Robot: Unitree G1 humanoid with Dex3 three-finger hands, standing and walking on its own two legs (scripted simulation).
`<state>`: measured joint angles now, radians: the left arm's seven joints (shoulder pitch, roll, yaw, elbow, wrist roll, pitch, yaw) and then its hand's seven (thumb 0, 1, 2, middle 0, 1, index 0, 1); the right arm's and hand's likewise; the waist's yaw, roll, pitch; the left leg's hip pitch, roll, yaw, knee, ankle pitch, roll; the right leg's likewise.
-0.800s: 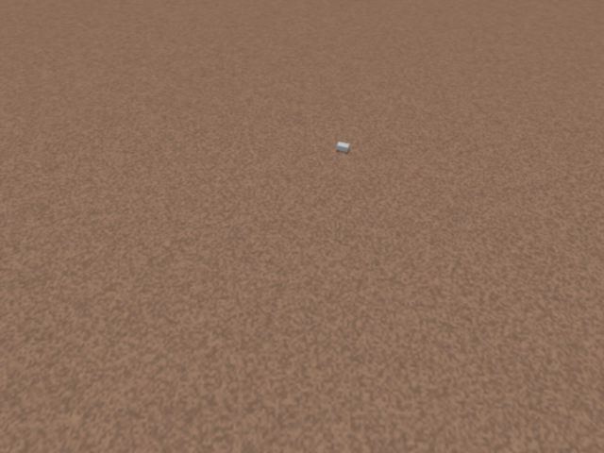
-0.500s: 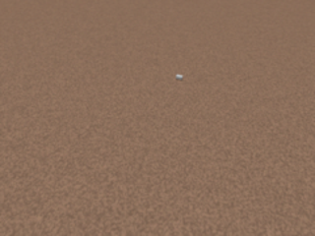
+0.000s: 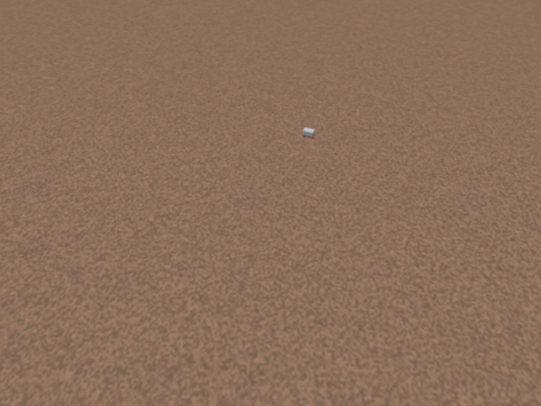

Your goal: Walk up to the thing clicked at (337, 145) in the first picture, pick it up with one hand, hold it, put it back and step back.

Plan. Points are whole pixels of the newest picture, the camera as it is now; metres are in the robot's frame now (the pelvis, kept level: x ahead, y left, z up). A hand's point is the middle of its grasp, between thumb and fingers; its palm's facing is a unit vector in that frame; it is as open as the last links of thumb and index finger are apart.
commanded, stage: stand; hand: left
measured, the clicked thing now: (308, 132) +1.69 -0.21 -0.77
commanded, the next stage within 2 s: walk up in 0.32 s
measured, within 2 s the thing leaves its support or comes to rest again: neither
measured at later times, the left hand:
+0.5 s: hand out of the picture +0.11 +0.25 -0.15, palm faces -0.11 -0.93 -0.35, open 7.3 cm
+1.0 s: hand (186, 324) +0.30 +0.17 -0.17, palm faces -0.20 -0.93 -0.31, open 7.3 cm
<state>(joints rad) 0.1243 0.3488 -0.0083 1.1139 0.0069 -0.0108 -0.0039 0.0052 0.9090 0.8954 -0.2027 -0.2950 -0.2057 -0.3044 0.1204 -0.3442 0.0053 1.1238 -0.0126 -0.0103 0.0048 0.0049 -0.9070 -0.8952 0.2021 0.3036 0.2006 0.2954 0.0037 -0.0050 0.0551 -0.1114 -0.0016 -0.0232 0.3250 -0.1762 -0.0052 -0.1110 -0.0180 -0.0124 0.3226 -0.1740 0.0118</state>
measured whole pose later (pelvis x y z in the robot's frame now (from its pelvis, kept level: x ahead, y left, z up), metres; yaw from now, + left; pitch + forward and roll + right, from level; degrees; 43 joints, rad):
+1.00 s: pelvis +0.23 -0.09 -0.02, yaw -12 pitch -2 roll -2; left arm 0.36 0.42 0.05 0.91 0.02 -0.06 -0.08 0.01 0.90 0.90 -0.21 -0.30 -0.21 -0.31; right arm 0.23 -0.43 -0.08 0.91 -0.04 -0.06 0.10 0.01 -0.91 -0.90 0.20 0.30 0.20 0.30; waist 0.05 0.00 0.03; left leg -0.43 0.10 0.04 0.59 -0.19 0.00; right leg -0.06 0.01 0.00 0.50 -0.41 0.00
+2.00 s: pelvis +0.70 -0.18 -0.02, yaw -17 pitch -3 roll +0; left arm 0.32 0.46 0.03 0.92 -0.01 -0.05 -0.04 0.01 0.91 0.90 -0.20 -0.29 -0.20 -0.30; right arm 0.25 -0.39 -0.05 0.84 0.00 -0.09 0.06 0.00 -0.91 -0.89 0.20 0.30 0.20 0.30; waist 0.01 -0.07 0.08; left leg -0.28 0.03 0.11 0.55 -0.22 0.04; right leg -0.43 -0.06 0.03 1.08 -0.34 -0.04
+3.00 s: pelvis +1.07 -0.29 -0.01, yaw -16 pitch -3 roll +0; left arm 0.29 0.44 0.04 0.90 0.00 -0.03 -0.05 0.01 0.91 0.90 -0.20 -0.29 -0.20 -0.30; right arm 0.33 -0.40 -0.04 0.84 -0.01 -0.08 0.04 0.00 -0.90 -0.89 0.20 0.30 0.20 0.30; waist -0.01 -0.06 0.09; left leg -0.19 0.02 0.10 0.50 -0.26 0.03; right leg -0.49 -0.09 0.00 0.90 -0.32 -0.01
